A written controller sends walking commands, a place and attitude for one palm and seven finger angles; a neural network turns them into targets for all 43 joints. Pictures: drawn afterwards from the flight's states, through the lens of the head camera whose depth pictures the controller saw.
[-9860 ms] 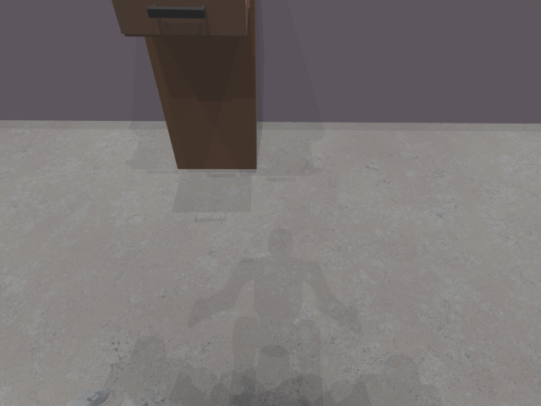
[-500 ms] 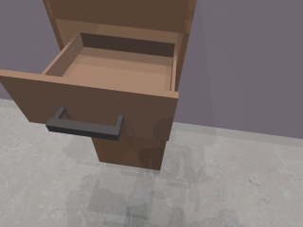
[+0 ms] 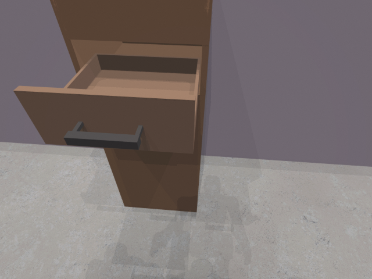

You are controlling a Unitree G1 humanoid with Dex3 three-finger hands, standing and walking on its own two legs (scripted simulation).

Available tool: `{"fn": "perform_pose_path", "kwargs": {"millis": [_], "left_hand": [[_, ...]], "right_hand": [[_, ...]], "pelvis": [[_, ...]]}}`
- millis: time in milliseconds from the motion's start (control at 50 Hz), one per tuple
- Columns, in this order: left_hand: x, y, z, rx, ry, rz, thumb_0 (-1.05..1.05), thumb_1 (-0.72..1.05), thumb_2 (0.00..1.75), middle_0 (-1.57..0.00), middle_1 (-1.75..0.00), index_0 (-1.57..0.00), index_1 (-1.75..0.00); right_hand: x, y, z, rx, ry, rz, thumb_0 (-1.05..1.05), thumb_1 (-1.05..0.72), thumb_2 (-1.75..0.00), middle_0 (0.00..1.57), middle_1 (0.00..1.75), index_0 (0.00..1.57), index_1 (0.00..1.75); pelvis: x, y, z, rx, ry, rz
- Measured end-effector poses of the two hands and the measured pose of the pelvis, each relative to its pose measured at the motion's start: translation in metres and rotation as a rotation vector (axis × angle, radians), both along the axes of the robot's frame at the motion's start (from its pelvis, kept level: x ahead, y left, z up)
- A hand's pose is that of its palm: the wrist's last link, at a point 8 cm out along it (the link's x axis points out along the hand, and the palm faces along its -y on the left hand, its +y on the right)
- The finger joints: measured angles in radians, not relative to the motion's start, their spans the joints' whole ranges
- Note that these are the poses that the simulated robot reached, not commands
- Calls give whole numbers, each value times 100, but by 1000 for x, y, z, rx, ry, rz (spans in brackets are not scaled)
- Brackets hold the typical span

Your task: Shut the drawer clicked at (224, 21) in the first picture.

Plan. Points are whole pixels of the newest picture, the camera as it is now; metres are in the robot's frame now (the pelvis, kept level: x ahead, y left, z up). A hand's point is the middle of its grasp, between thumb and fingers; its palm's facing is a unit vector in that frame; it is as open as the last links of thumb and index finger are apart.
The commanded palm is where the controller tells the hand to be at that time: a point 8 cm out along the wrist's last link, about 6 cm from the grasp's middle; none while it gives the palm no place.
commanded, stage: come to a stop and stand still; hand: left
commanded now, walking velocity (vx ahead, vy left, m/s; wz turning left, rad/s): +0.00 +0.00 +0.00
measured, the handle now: (106, 133) +0.38 +0.20 +0.14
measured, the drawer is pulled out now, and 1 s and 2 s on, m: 0.28 0.28 0.28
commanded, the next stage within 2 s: look again from close up in 0.98 s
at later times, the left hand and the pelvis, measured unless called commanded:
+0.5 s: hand out of the picture -0.10 +0.16 -0.18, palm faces +0.10 -0.98 -0.19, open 7.4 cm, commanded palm none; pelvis -0.05 +0.00 +0.00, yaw +2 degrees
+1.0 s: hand out of the picture -0.10 +0.18 -0.17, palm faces +0.07 -0.98 -0.17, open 7.4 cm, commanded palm none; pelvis -0.09 +0.02 +0.01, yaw +2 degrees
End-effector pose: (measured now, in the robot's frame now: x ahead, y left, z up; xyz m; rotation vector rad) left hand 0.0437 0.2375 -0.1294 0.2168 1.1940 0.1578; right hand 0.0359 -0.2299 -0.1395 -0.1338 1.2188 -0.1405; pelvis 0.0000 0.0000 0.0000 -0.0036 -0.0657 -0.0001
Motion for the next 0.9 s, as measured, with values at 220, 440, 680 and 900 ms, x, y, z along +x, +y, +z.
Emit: {"fn": "perform_pose_path", "kwargs": {"millis": [220,440,680,900], "left_hand": [[-55,-19,-14,-74,94,22,1,91,89,-20,-30,-20,-30],[-128,-24,-15,-87,217,105,1,91,89,-20,-30,-20,-30],[-164,-25,-31,-104,225,166,1,91,89,-20,-30,-20,-30],[-137,-2,-17,-80,136,124,2,93,89,-20,-30,-20,-30]], "right_hand": [[-78,1,2,-10,146,-24,1,-91,-90,19,30,20,30],[-108,7,-3,0,229,-20,1,-90,-90,20,30,20,30],[-79,11,0,-21,56,11,1,-91,-90,19,30,20,30],[-122,38,-3,6,180,22,2,-92,-90,20,30,20,30]], "pelvis": [[-27,-3,2,-8,11,3],[-49,-2,1,0,16,17],[-69,4,-6,-5,29,49],[-83,16,1,13,50,30]]}}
